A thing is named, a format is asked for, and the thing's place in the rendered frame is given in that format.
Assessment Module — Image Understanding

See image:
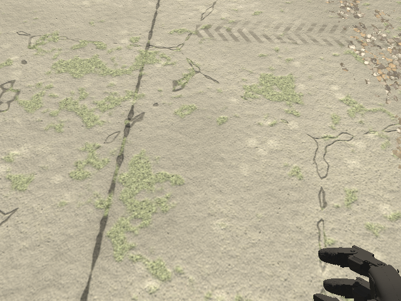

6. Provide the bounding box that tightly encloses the robot right hand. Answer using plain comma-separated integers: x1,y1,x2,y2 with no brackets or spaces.
313,245,401,301

